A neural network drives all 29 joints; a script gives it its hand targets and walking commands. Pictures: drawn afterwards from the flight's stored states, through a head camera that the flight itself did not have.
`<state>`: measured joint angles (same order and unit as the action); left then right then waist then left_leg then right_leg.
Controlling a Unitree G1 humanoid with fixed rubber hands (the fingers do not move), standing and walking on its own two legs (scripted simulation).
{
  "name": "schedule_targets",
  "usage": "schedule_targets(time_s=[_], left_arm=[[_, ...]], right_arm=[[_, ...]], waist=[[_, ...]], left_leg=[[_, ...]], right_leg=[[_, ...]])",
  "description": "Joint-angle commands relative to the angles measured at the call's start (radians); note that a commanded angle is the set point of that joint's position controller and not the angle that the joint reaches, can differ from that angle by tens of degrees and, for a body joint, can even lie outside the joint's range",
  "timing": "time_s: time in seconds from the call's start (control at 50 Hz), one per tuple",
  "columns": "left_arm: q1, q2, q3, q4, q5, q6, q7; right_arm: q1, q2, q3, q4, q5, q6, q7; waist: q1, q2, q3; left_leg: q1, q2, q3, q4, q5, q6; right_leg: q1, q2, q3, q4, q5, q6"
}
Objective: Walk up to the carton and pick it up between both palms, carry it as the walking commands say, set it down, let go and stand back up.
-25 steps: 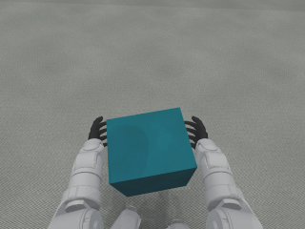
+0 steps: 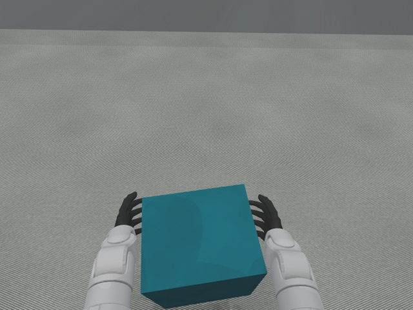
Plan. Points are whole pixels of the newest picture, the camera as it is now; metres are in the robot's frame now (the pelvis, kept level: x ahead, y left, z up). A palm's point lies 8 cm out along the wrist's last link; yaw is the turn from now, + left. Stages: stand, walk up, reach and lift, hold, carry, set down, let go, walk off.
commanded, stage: reach and lift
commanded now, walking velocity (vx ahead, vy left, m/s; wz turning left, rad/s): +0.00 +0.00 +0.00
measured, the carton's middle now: (201, 251) +0.27 +0.05 -0.08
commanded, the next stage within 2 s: none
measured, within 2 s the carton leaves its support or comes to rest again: neither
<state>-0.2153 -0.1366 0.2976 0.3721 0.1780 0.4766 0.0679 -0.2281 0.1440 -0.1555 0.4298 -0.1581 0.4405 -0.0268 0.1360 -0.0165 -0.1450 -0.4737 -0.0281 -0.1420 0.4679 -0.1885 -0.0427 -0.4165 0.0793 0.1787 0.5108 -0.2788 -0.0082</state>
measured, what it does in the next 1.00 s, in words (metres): stands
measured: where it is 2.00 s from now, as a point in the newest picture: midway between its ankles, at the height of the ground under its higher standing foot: outside the picture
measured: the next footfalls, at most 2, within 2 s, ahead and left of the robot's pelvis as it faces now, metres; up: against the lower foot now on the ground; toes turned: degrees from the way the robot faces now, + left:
none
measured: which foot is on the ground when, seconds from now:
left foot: down 0.00-1.00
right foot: down 0.00-1.00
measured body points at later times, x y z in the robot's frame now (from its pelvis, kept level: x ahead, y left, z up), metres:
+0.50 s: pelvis -0.01 +0.00 +0.01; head -0.03 +0.00 +0.46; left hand +0.26 +0.20 +0.03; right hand +0.31 -0.09 +0.03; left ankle +0.02 +0.14 -0.74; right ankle -0.03 -0.12 -0.74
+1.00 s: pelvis -0.02 +0.00 +0.01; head -0.06 +0.00 +0.45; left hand +0.27 +0.17 +0.03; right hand +0.29 -0.13 +0.04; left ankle +0.02 +0.14 -0.74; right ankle -0.03 -0.12 -0.74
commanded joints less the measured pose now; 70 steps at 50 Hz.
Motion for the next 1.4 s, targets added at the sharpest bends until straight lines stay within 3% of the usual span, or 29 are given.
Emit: schedule_targets(time_s=[0.0,0.14,0.22,0.36,0.52,0.66,0.92,1.08,1.38], left_arm=[[-0.500,-1.018,-0.674,-0.069,-0.204,0.050,-0.302],[-0.478,-1.041,-0.688,-0.160,-0.213,0.128,-0.299],[-0.481,-1.040,-0.691,-0.194,-0.217,0.162,-0.299],[-0.566,-1.025,-0.718,-0.224,-0.238,0.219,-0.307],[-0.613,-1.006,-0.687,-0.177,-0.227,0.268,-0.305],[-0.669,-1.009,-0.668,-0.147,-0.227,0.263,-0.306],[-0.679,-1.020,-0.682,-0.159,-0.229,0.243,-0.301],[-0.620,-1.025,-0.695,-0.174,-0.225,0.240,-0.293],[-0.531,-1.026,-0.722,-0.233,-0.223,0.243,-0.271]], right_arm=[[-0.609,0.974,0.601,-0.128,0.147,-0.001,0.232],[-0.596,0.962,0.615,-0.186,0.184,0.068,0.272],[-0.618,0.948,0.627,-0.237,0.194,0.097,0.280],[-0.697,0.932,0.634,-0.288,0.215,0.148,0.278],[-0.735,0.941,0.594,-0.259,0.226,0.209,0.278],[-0.765,0.969,0.558,-0.220,0.231,0.225,0.277],[-0.766,0.951,0.555,-0.274,0.230,0.229,0.264],[-0.705,0.920,0.565,-0.312,0.224,0.236,0.258],[-0.629,0.879,0.599,-0.393,0.237,0.244,0.254]], waist=[[-0.002,0.003,-0.366],[0.001,0.059,-0.286],[-0.005,0.056,-0.272],[-0.056,0.030,-0.241],[-0.070,0.021,-0.165],[-0.080,0.018,-0.130],[-0.117,0.014,-0.149],[-0.139,0.011,-0.163],[-0.148,0.022,-0.151]], left_leg=[[0.448,-0.066,0.115,0.009,0.423,-0.011],[0.512,-0.055,0.109,-0.030,0.458,-0.027],[0.529,-0.054,0.103,-0.046,0.462,-0.027],[0.539,-0.056,0.095,-0.068,0.327,-0.017],[0.535,-0.062,0.094,-0.088,0.212,0.001],[0.539,-0.063,0.092,-0.081,0.166,0.013],[0.539,-0.062,0.074,-0.070,0.166,0.016],[0.559,-0.060,0.062,-0.069,0.216,0.012],[0.577,-0.054,0.045,-0.073,0.278,0.008]], right_leg=[[0.111,0.035,-0.091,-0.110,0.295,0.013],[0.157,0.038,-0.100,-0.154,0.284,0.002],[0.188,0.037,-0.102,-0.166,0.292,0.003],[0.219,0.030,-0.106,-0.173,0.222,-0.001],[0.232,0.012,-0.106,-0.185,0.154,0.005],[0.212,-0.003,-0.099,-0.189,0.118,0.012],[0.235,-0.003,-0.094,-0.178,0.155,0.015],[0.259,0.002,-0.091,-0.172,0.229,0.014],[0.279,0.006,-0.088,-0.168,0.274,0.013]])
